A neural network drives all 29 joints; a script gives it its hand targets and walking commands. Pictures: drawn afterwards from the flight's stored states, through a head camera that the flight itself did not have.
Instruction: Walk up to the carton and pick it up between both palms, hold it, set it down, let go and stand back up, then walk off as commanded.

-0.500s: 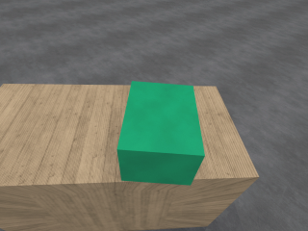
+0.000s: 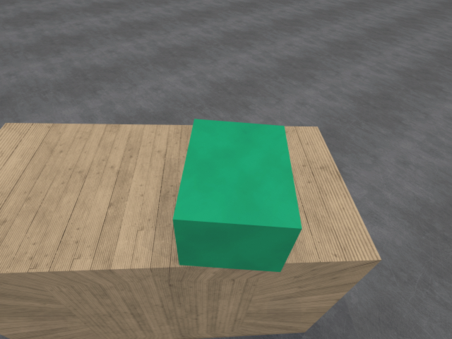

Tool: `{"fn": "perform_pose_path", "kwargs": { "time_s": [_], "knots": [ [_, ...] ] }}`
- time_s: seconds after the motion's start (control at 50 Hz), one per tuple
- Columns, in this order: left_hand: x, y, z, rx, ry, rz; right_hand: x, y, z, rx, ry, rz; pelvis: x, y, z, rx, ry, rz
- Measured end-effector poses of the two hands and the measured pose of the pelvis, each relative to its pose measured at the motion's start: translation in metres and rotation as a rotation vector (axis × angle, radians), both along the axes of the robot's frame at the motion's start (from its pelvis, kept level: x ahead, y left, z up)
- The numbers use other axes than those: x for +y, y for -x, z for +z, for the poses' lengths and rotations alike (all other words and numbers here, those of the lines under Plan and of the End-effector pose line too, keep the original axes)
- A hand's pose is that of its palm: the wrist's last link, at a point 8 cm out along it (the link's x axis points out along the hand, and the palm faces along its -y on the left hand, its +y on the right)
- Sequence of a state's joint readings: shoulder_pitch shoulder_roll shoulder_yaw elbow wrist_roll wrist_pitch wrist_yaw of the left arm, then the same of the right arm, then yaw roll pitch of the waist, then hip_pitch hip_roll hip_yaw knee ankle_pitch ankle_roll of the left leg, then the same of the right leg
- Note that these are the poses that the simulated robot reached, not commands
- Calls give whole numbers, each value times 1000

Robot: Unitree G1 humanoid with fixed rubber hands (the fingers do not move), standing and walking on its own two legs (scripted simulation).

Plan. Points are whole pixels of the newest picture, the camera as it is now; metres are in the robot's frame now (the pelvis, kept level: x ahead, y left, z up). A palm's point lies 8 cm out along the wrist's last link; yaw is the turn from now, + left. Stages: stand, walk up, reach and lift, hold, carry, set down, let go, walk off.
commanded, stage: stand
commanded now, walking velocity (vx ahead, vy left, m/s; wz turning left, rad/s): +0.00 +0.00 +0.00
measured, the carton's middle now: (235, 191) +0.45 -0.02 -0.02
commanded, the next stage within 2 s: walk off in 0.04 s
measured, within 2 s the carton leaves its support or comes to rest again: neither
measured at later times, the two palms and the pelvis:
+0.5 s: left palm out of the picture +0.03 +0.26 -0.11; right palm out of the picture +0.05 -0.29 -0.11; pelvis -0.04 -0.02 +0.00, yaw -1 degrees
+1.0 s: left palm out of the picture -0.07 +0.26 -0.10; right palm out of the picture -0.10 -0.33 -0.15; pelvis -0.17 -0.04 -0.02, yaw +0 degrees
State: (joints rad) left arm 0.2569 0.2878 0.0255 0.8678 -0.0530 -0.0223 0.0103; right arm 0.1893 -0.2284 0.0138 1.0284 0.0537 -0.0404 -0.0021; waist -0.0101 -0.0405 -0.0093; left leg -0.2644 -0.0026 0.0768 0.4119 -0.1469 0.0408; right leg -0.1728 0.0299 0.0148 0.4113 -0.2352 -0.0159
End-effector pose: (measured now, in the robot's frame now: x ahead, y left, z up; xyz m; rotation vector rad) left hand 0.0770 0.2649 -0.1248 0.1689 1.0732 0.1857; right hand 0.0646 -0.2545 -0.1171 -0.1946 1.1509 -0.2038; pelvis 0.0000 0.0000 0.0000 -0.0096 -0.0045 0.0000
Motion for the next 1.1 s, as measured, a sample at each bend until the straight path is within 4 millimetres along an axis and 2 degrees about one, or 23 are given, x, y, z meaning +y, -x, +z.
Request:
{"fn": "perform_pose_path", "kwargs": {
  "time_s": [0.26,0.34,0.42,0.52,0.6,0.68,0.74,0.82,0.96,1.1],
  "knots": [
    [2,3,1,11,-6,2,1,2,-2,6,-5,-1,0,0,0,-1,0,0],
    [4,6,2,10,-21,-1,-5,1,0,-15,7,9,-2,9,-1,-13,-3,3],
    [4,20,5,27,-48,-1,-18,5,2,-54,18,14,-9,22,-2,-31,-7,0],
    [-4,50,12,69,-93,-7,-43,15,1,-109,22,12,-26,45,-5,-27,-10,-15],
    [-16,83,9,102,-131,-5,-66,34,-17,-102,9,16,-45,71,-17,-26,-35,-17],
    [-22,112,24,110,-161,15,-78,65,-21,-55,-4,5,-55,89,-11,-52,-66,-6],
    [-22,121,32,99,-189,22,-85,88,-26,-15,-7,5,-58,102,-9,-50,-77,-1],
    [-23,123,34,80,-203,13,-91,116,-30,31,-1,10,-59,122,-10,-31,-77,2],
    [-15,135,29,24,-193,-4,-83,156,-31,51,17,14,-47,160,-14,-42,-62,5],
    [12,162,13,-30,-150,-7,-56,199,-29,35,38,19,-16,201,-24,-75,-22,11]
  ]
}}
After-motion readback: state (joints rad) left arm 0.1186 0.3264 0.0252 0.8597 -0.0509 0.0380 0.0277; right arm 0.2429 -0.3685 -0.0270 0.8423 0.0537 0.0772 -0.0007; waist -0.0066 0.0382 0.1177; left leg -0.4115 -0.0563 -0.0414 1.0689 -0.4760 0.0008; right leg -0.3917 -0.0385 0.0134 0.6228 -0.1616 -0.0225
